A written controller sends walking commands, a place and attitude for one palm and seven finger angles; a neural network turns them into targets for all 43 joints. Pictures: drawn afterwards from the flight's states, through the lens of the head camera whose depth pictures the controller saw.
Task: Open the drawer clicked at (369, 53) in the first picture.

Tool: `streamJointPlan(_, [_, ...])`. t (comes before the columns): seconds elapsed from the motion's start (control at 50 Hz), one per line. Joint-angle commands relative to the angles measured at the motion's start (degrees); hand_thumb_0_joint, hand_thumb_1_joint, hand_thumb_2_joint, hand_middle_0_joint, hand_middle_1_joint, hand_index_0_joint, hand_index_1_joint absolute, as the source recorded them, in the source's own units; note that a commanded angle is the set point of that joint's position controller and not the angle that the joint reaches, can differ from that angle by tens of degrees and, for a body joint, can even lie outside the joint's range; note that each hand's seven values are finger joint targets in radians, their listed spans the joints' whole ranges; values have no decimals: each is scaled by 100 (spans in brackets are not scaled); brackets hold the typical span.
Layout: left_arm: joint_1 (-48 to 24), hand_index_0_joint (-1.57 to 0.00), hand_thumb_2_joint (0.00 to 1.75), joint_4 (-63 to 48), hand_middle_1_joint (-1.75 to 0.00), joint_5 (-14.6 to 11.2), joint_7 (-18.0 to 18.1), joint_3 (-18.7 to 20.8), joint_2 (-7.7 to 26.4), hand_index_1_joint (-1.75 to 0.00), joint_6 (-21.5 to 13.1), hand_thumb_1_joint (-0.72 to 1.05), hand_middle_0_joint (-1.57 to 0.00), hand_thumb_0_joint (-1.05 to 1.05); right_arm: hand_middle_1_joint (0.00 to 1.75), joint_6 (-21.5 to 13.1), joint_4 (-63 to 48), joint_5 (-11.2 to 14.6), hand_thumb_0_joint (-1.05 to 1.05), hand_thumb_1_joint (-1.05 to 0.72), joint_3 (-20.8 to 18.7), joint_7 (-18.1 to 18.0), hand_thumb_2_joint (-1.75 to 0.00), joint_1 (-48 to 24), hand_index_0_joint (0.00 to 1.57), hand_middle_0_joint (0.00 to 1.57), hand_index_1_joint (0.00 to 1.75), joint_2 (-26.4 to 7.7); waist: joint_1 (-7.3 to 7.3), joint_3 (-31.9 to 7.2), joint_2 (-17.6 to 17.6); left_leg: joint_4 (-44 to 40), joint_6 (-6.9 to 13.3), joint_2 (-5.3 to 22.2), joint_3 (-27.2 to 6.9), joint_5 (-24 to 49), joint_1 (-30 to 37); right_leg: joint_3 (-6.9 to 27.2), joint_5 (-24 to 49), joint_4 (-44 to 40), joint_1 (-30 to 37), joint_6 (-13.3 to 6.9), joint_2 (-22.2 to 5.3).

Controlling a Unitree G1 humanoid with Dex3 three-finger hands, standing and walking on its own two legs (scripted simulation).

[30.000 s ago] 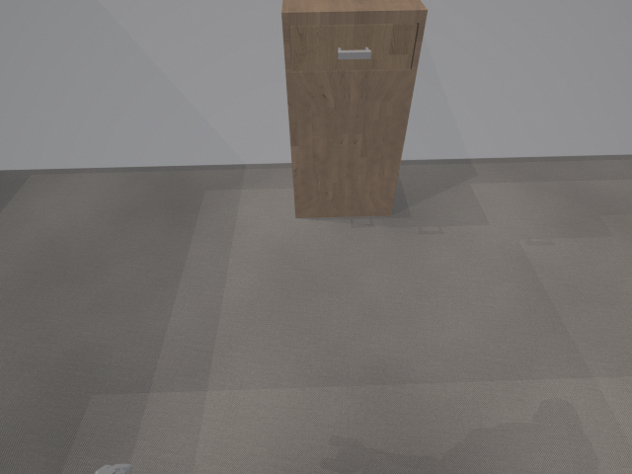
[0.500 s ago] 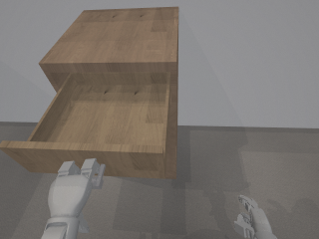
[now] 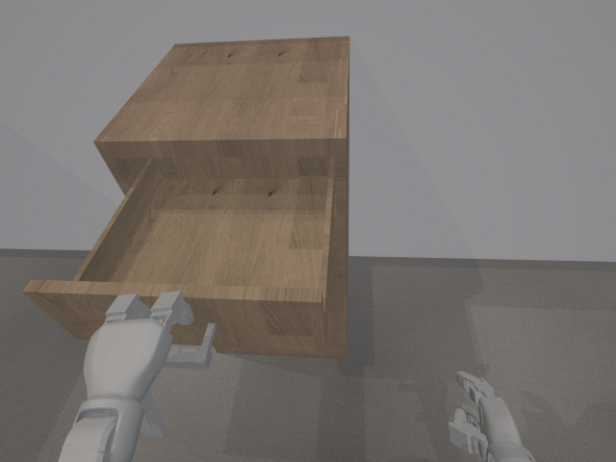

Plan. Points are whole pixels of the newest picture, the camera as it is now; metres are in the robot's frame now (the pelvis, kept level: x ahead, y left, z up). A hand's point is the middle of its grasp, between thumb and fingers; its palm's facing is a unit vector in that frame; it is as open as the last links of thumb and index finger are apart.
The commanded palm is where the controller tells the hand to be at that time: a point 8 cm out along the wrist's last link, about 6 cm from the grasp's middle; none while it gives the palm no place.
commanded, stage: lift the hand off the handle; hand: left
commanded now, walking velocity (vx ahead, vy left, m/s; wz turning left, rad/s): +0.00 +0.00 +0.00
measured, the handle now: (175, 342) +0.25 +0.23 +0.01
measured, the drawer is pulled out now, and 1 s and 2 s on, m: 0.29 0.29 0.29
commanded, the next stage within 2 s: draw the hand back to the body in 0.84 s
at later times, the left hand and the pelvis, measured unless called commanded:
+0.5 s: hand (132, 321) +0.22 +0.23 +0.12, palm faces +0.14 -0.11 -0.98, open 13.8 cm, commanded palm +0.17 +0.22 +0.18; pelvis +0.01 +0.01 +0.01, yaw +0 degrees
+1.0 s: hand (120, 308) +0.22 +0.23 +0.15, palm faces +0.11 -0.10 -0.99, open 13.8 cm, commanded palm +0.17 +0.23 +0.21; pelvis +0.01 +0.01 +0.02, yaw +0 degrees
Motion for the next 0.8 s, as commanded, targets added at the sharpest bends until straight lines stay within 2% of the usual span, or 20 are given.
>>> streamJointPlan(0.0, [-950, -30, 30, -1646, -120, -37, 91, 815, 971, -120, 64, -50, -30, 0, 30, -265, -1029, 7, 0, -90, -100, -27, -90, -1020, 20, 20, 30, -471, 12, -849, -317, -730, 14, -62, -129, 1199, -29, 406, 455, -837, 1168, 6, -90])
streamJointPlan(0.1, [-946, -30, 30, -2194, -120, -69, -130, 671, 886, -120, 1, -50, -30, 0, 30, -255, -1069, -10, 0, -90, -100, 48, -90, -988, 20, 20, 30, -465, 42, -934, -109, -859, 4, -13, -165, 1604, 350, 255, 697, -885, 1279, -20, -66])
streamJointPlan(0.16, [-796, -30, 30, -2502, -120, -126, -217, 691, 920, -120, -6, -50, -30, 0, 30, -220, -1087, -17, 0, -90, -113, 101, -90, -972, 20, 20, 30, -495, 68, -892, -226, -944, -12, 5, -186, 1847, 420, 235, 979, -937, 1424, -23, -42])
streamJointPlan(0.18, [-701, -30, 30, -2413, -120, -111, -243, 889, 1087, -120, 47, -50, -30, 0, 30, -200, -1077, -4, 0, -90, -97, 113, -90, -1039, 20, 20, 30, -507, 97, -824, -263, -967, -27, 22, -209, 1860, 441, 322, 972, -997, 1467, -38, -12])
streamJointPlan(0.28, [-644, -30, 30, -2407, -120, -157, -495, 860, 1083, -120, 307, -50, -30, 0, 30, -76, -1086, 84, 0, -90, -20, 184, -90, -1190, 20, 20, 30, -504, 124, -557, -190, -1168, -45, 60, -199, 1892, 498, 295, 1016, -1136, 1615, -43, -10])
streamJointPlan(0.3, [-680, -30, 30, -2441, -120, -136, -575, 634, 898, -120, 366, -50, -30, 0, 30, -68, -1091, 68, 0, -90, 30, 218, -90, -1097, 20, 20, 30, -468, 117, -626, -281, -1183, -17, 57, -156, 1912, 480, 170, 963, -1108, 1659, -9, -73])
streamJointPlan(0.34, [-690, -30, 30, -2509, -120, -219, -744, 598, 952, -120, 472, -50, -30, 0, 30, -15, -1085, 101, 0, -90, 9, 226, -90, -1136, 20, 20, 30, -504, 121, -542, -230, -1282, -22, 59, -143, 2026, 556, 170, 1141, -1176, 1786, -8, -46])
streamJointPlan(0.38, [-655, -30, 30, -2704, -120, -324, -895, 844, 1217, -120, 578, -50, -30, 0, 30, 23, -1169, 174, 0, -90, 56, 228, -90, -1305, 20, 20, 30, -551, 139, -657, -178, -1331, -31, 116, -195, 2085, 609, 243, 1302, -1191, 2026, -6, -14])
streamJointPlan(0.4, [-697, -30, 30, -2847, -120, -267, -977, 635, 1045, -120, 582, -50, -30, 0, 30, 10, -1206, 135, 0, -90, 115, 268, -90, -1186, 20, 20, 30, -497, 166, -782, -272, -1333, -3, 96, -152, 2246, 615, 113, 1377, -1154, 2107, 13, -90])
streamJointPlan(0.48, [-546, -30, 30, -3123, -120, -453, -1162, 839, 1233, -120, 614, -50, -30, 0, 30, 103, -1259, 211, 0, -90, 118, 299, -90, -1361, 20, 20, 30, -592, 127, -561, -94, -1440, -40, 191, -180, 2300, 651, 187, 1534, -1249, 2182, 26, 0])
streamJointPlan(0.5, [-576, -30, 30, -3308, -120, -398, -1194, 656, 1067, -120, 601, -50, -30, 0, 30, 92, -1318, 175, 0, -90, 154, 338, -90, -1217, 20, 20, 30, -531, 167, -660, -249, -1421, -12, 180, -147, 2385, 645, 50, 1483, -1218, 2204, 40, -80])
streamJointPlan(0.54, [-581, -30, 30, -3304, -120, -439, -1199, 795, 1224, -120, 579, -50, -30, 0, 30, 131, -1280, 173, 0, -90, 133, 329, -90, -1212, 20, 20, 30, -579, 157, -571, -167, -1465, -23, 172, -147, 2411, 683, 85, 1537, -1268, 2221, 35, -53])
streamJointPlan(0.58, [-520, -30, 30, -3396, -120, -542, -1183, 1265, 1621, -120, 643, -50, -30, 0, 30, 158, -1332, 245, 0, -90, 149, 310, -90, -1393, 20, 20, 30, -632, 174, -561, -81, -1480, -28, 238, -202, 2253, 676, 234, 1542, -1312, 2324, 29, -8])
streamJointPlan(0.6, [-633, -30, 30, -3387, -120, -439, -1231, 1001, 1374, -120, 668, -50, -30, 0, 30, 160, -1316, 202, 0, -90, 198, 345, -90, -1278, 20, 20, 30, -537, 183, -542, -184, -1459, -19, 186, -143, 2297, 698, 141, 1416, -1322, 2227, 32, -87])
streamJointPlan(0.62, [-807, -30, 30, -3275, -120, -517, -1268, 979, 1384, -120, 673, -50, -30, 0, 30, 214, -1201, 232, 0, -90, 150, 341, -90, -1330, 20, 20, 30, -561, 81, -358, -150, -1534, -33, 179, -160, 2193, 725, 190, 1291, -1415, 2106, 15, -45])
streamJointPlan(0.64, [-863, -30, 30, -3320, -120, -523, -1313, 875, 1297, -120, 695, -50, -30, 0, 30, 206, -1241, 208, 0, -90, 144, 345, -90, -1300, 20, 20, 30, -570, 109, -346, -165, -1535, -11, 163, -151, 2204, 743, 134, 1292, -1423, 2110, 29, -75])
streamJointPlan(0.68, [-1101, -30, 30, -3484, -120, -658, -1379, 1150, 1598, -120, 799, -50, -30, 0, 30, 228, -1293, 279, 0, -90, 144, 319, -90, -1506, 20, 20, 30, -634, 75, -461, 29, -1539, 2, 199, -211, 2104, 807, 250, 1335, -1460, 2212, 27, -39])
streamJointPlan(0.7, [-1121, -30, 30, -3504, -120, -569, -1433, 1108, 1590, -120, 809, -50, -30, 0, 30, 207, -1316, 230, 0, -90, 177, 333, -90, -1332, 20, 20, 30, -570, 161, -709, -193, -1523, 16, 167, -167, 2229, 803, 143, 1348, -1392, 2368, 46, -124])
streamJointPlan(0.74, [-959, -30, 30, -3084, -120, -638, -1559, 974, 1462, -120, 855, -50, -30, 0, 30, 245, -1207, 256, 0, -90, 161, 320, -90, -1336, 20, 20, 30, -572, 87, -284, -209, -1586, 0, 143, -144, 2159, 740, 107, 1226, -1479, 2158, 48, -99])
streamJointPlan(0.78, [-936, -30, 30, -3141, -120, -813, -1675, 1128, 1542, -120, 893, -50, -30, 0, 30, 257, -1267, 354, 0, -90, 159, 324, -90, -1508, 20, 20, 30, -642, 26, -281, -67, -1603, 0, 206, -190, 2007, 733, 190, 1209, -1514, 2146, 42, -36])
